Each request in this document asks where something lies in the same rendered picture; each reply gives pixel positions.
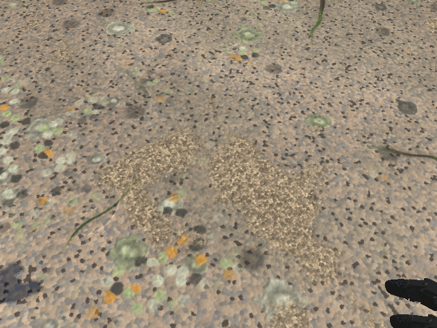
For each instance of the robot right hand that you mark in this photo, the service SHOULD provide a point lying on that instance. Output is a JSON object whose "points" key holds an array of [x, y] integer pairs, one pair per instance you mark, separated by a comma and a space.
{"points": [[424, 291]]}

